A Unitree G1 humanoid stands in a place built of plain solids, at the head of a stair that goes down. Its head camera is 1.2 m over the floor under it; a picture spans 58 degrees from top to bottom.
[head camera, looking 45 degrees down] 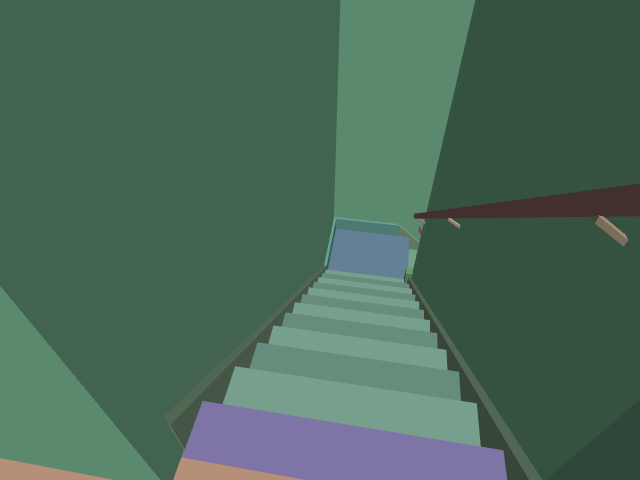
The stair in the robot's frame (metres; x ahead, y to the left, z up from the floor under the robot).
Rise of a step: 0.20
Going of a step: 0.22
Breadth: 0.83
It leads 9 degrees to the right of straight ahead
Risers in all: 12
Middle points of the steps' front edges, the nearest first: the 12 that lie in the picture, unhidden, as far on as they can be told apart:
0.48 -0.07 0.00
0.70 -0.11 -0.20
0.92 -0.15 -0.40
1.14 -0.18 -0.59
1.35 -0.22 -0.79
1.57 -0.25 -0.99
1.79 -0.29 -1.19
2.01 -0.32 -1.39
2.23 -0.36 -1.58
2.45 -0.40 -1.78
2.66 -0.43 -1.98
2.88 -0.45 -2.18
